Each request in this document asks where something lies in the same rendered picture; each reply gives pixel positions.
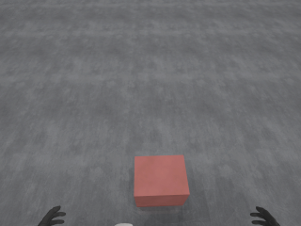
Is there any robot left hand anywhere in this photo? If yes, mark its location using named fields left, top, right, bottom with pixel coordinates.
left=38, top=205, right=66, bottom=226

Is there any robot right hand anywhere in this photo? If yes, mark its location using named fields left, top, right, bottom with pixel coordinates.
left=250, top=206, right=280, bottom=226

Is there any carton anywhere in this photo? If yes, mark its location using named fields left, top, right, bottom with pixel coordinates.
left=134, top=154, right=190, bottom=207

